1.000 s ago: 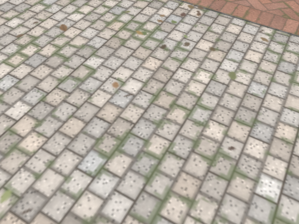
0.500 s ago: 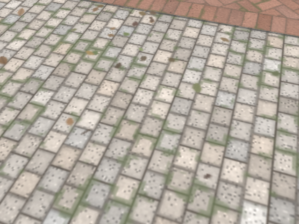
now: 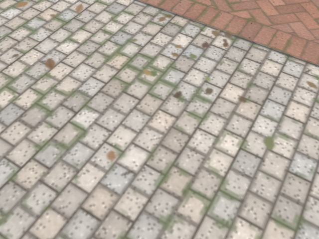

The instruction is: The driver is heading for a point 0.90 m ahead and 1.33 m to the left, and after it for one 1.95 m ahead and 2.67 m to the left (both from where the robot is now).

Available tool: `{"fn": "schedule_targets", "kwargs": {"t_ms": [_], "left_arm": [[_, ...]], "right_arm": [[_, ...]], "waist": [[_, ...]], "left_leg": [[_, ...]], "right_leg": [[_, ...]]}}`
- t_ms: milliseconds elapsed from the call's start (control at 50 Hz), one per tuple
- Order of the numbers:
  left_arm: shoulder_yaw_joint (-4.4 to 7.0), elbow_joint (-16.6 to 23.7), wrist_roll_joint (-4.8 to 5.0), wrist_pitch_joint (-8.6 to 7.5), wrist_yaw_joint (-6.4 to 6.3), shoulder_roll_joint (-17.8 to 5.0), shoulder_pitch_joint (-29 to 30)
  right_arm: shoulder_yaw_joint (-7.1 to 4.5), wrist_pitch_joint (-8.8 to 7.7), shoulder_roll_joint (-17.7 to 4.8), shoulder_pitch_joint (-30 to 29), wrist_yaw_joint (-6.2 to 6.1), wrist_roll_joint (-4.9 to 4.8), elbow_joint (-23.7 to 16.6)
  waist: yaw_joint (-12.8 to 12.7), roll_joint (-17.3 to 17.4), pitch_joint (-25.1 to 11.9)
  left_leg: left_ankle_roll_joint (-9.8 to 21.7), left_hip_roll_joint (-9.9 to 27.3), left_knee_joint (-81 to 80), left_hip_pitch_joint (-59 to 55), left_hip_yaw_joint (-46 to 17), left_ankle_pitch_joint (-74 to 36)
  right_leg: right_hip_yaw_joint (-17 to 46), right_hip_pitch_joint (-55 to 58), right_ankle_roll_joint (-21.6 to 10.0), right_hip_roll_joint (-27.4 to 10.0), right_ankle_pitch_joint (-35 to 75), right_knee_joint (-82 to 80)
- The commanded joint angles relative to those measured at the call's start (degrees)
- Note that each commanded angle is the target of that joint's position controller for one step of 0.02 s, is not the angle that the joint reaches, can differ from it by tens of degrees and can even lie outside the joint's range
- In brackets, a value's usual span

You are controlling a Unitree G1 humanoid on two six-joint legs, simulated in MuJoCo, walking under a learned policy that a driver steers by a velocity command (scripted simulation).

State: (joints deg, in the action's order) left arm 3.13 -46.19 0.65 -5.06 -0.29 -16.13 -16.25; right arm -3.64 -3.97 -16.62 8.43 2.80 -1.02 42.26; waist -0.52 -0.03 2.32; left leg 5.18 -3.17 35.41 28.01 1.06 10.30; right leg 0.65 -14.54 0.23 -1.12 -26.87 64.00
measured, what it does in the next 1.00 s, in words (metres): walks ahead, turning left: right foot, then left foot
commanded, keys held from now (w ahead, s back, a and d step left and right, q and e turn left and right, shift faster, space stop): w+q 1.00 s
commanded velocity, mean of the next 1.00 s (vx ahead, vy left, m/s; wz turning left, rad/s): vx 0.50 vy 0.00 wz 0.57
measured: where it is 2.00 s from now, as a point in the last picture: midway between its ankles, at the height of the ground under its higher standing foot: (69, 146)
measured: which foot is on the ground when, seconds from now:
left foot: down 0.00-0.42, up 0.44-0.92, down 0.94-1.00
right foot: up 0.00-0.40, down 0.42-0.94, up 0.96-1.00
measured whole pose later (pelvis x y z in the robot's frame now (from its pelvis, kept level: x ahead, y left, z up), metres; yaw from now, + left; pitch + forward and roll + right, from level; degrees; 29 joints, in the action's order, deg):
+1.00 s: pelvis +0.51 +0.12 +0.00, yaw +36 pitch +2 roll -1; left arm 3.6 -47.6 0.9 -4.3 -0.1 -17.8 -16.9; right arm -4.0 -1.8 -17.0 6.0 2.4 -1.3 33.4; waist -2.6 0.3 4.0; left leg 6.0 -2.6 37.3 28.6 2.0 10.8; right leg -3.4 -10.2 1.3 -3.6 -29.2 59.9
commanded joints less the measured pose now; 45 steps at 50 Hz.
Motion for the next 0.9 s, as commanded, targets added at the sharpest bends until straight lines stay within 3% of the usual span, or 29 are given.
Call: {"fn": "schedule_targets", "kwargs": {"t_ms": [20, 60, 100, 140, 200, 240, 300, 340, 380, 400, 420, 440, 460, 480, 500, 520, 540, 560, 600, 680, 780, 840, 880, 900], "left_arm": [[1.08, 7.5, -0.21, -3.63, 0.19, -7.1, 5.0], [1.76, 7.7, -1.27, -2.26, -0.19, -7.3, 3.8], [1.55, 7.8, -1.6, -1.08, -0.39, -5.7, 2.8], [1.22, 8.9, -1.78, -0.59, -0.67, -4.7, 6.0], [0.56, 10.4, -1.52, -0.9, -0.39, -3.1, 12.5], [0.38, 11.2, -0.96, -1.33, 0.2, -2.9, 16.4], [0.79, 12.3, -0.33, -2.13, 1.09, -4.4, 19.5], [1.38, 12.3, -0.21, -2.69, 1.5, -5.7, 18.8], [2.25, 11.0, -0.14, -3.21, 1.35, -7.0, 13.3], [3.09, 9.9, -0.77, -3.47, 0.96, -8.6, 7.5], [3.93, 9.2, -1.56, -3.44, 0.4, -11.9, -1.2], [4.92, 7.0, -2.02, -2.61, 0.68, -16.0, -5.5], [3.89, 7.7, -0.59, -2.33, 0.9, -10.5, -4.4], [2.87, 8.3, -0.51, -1.97, 0.62, -6.8, -2.2], [2.33, 8.4, -1.05, -1.57, 0.59, -6.0, 0.5], [1.95, 7.9, -1.2, -1.32, 0.58, -5.0, 2.2], [1.6, 7.6, -1.5, -1.36, 0.49, -4.3, 3.0], [1.63, 7.2, -1.4, -1.55, 0.53, -4.2, 3.2], [1.99, 6.0, -0.95, -1.97, 0.63, -5.2, 2.9], [2.74, 4.0, -1.06, -1.74, 0.38, -7.7, 2.5], [2.96, 1.7, -0.41, -0.66, -0.07, -9.7, 0.0], [3.39, 0.5, 0.46, 0.31, -0.06, -11.2, -1.5], [3.91, 0.4, 0.96, 0.99, -0.38, -12.9, -1.1], [4.19, 0.4, 1.17, 1.4, -0.65, -13.8, -0.9]], "right_arm": [[-2.24, -0.22, -7.9, 8.6, -0.81, 0.01, -2.3], [-1.53, -0.04, -6.1, 5.1, -1.13, 0.9, -4.1], [-1.86, -0.29, -7.0, 5.2, -1.65, 0.65, -4.4], [-2.28, -0.39, -8.3, 6.6, -2.43, 0.35, -4.0], [-2.39, 0.11, -8.5, 9.2, -3.24, -0.22, -3.3], [-2.44, 0.53, -8.7, 10.8, -3.57, -0.4, -2.8], [-2.51, 1.18, -8.7, 13.1, -3.82, -0.68, -2.0], [-2.6, 1.57, -8.6, 12.9, -4.04, -0.56, -2.1], [-2.56, 1.9, -8.0, 11.1, -4.07, -0.43, -2.8], [-1.89, 1.78, -6.0, 10.4, -3.87, -0.18, -3.5], [-0.65, 1.51, -2.8, 10.5, -3.64, 0.8, -4.8], [0.33, 0.93, 0.1, 19.2, -3.6, -0.86, -6.4], [-0.66, 0.87, -6.1, 18.8, -3.78, -1.5, -4.7], [-1.57, 1.22, -9.2, 12.2, -3.71, -1.0, -5.3], [-1.66, 1.49, -8.6, 8.9, -3.72, -0.35, -6.0], [-1.81, 1.5, -7.8, 6.9, -3.48, 0.17, -6.8], [-1.87, 1.72, -6.8, 7.1, -3.04, -0.2, -7.1], [-1.73, 2.01, -5.5, 7.6, -2.78, -0.65, -7.2], [-1.37, 2.57, -3.7, 6.8, -2.57, -0.61, -7.9], [-0.94, 2.6, -2.9, 2.9, -2.12, -0.29, -9.2], [-0.16, 1.76, -1.5, -6.0, -0.33, -0.34, -11.4], [-0.38, 1.83, -2.1, -8.9, 0.58, -0.55, -13.3], [-1.29, 2.14, -3.9, -6.9, 0.77, -0.19, -13.6], [-2.19, 2.4, -5.5, -3.0, 0.66, -0.04, -13.0]], "waist": [[3.7, 0.6, -8.6], [0.2, 2.7, -6.1], [-0.7, 3.3, -5.6], [0.0, 3.1, -4.2], [2.6, 4.3, -3.4], [4.2, 5.2, -2.9], [5.1, 5.5, -2.5], [4.1, 6.4, -2.6], [0.8, 7.9, -4.0], [-2.1, 6.9, -8.2], [-5.5, 0.3, -16.3], [-1.4, -19.4, -21.7], [-2.8, -13.9, -17.7], [-4.6, -7.8, -10.6], [-3.7, -3.8, -6.6], [-2.7, -3.7, -3.6], [-1.4, -5.1, -2.6], [-0.9, -6.3, -2.3], [-0.5, -6.0, -1.7], [-0.9, -4.0, -1.3], [-4.2, -3.2, 1.0], [-4.3, -3.6, 2.2], [-1.9, -5.4, 0.0], [0.7, -6.2, -2.7]], "left_leg": [[11.7, 16.3, -18.4, -30.2, -28.6, -2.0], [11.1, 13.4, -21.1, -19.8, -23.6, -9.7], [11.7, 12.1, -22.3, -15.7, -20.2, -14.8], [11.2, 10.9, -22.9, -13.8, -17.6, -16.8], [8.4, 8.2, -21.9, -13.3, -15.4, -12.6], [7.5, 8.0, -21.2, -13.5, -16.4, -8.9], [7.0, 9.8, -18.1, -17.3, -21.0, -6.3], [6.3, 11.0, -14.9, -20.4, -24.6, -6.1], [4.8, 10.2, -10.4, -20.7, -26.0, -9.0], [3.0, 7.4, -3.3, -18.3, -23.9, -11.2], [0.8, 3.5, 12.6, -10.8, -18.6, -2.5], [-2.7, -3.8, 30.1, 10.0, -11.6, 23.8], [-3.6, 1.4, 37.7, 17.3, -12.6, 22.4], [-4.0, 3.4, 39.4, 18.5, -11.5, 16.7], [-4.4, 5.2, 38.4, 16.6, -9.8, 12.4], [-4.6, 6.6, 35.8, 15.6, -9.6, 9.8], [-4.5, 7.9, 34.2, 13.2, -9.2, 8.3], [-4.6, 8.5, 33.0, 11.9, -8.3, 7.5], [-5.1, 9.1, 30.8, 12.7, -7.2, 6.0], [-6.0, 9.7, 21.6, 15.0, -6.5, -2.6], [-4.6, 8.4, 7.0, 11.5, -1.7, -12.1], [-2.6, 7.2, 2.6, 10.7, 0.5, -7.6], [-0.2, 4.0, 1.3, 4.9, 3.6, -1.6], [1.2, 1.7, 0.8, -0.8, 5.1, 0.9]], "right_leg": [[4.5, -29.3, -1.3, -3.4, 5.9, 7.2], [4.5, -22.1, -0.4, -5.2, 9.0, 1.6], [3.3, -20.5, 1.2, -4.9, 11.0, -2.4], [2.6, -21.5, 2.7, -4.1, 16.4, -8.9], [2.6, -19.4, 3.4, -1.9, 27.4, -22.3], [2.3, -17.0, 3.5, -0.1, 31.3, -29.0], [3.5, -15.5, 2.8, 1.2, 30.4, -34.1], [4.3, -13.6, 1.6, 1.6, 26.4, -36.5], [3.2, -6.1, -0.6, 1.8, 23.9, -39.5], [4.4, 4.0, -2.7, -0.6, 24.1, -40.0], [13.9, 19.1, -6.4, -10.6, 21.2, -39.0], [40.4, 35.6, -16.2, -22.9, 11.0, -43.3], [44.4, 33.2, -15.6, -23.6, -0.7, -45.7], [34.5, 26.4, -12.8, -20.6, 0.6, -46.4], [26.9, 19.4, -11.2, -17.9, 7.8, -47.5], [21.8, 14.5, -10.6, -15.7, 13.6, -48.8], [17.3, 11.2, -9.8, -14.0, 17.1, -50.2], [14.3, 9.5, -9.8, -13.0, 19.0, -51.6], [9.9, 8.2, -10.8, -13.1, 23.4, -53.5], [2.6, 10.3, -11.1, -13.5, 31.4, -54.6], [-5.3, 13.0, -8.9, -12.8, 33.0, -54.2], [-7.5, 17.6, -7.9, -14.7, 38.4, -52.0], [-9.8, 19.6, -6.7, -14.9, 56.3, -45.6], [-10.9, 19.8, -6.1, -14.6, 65.4, -39.0]]}}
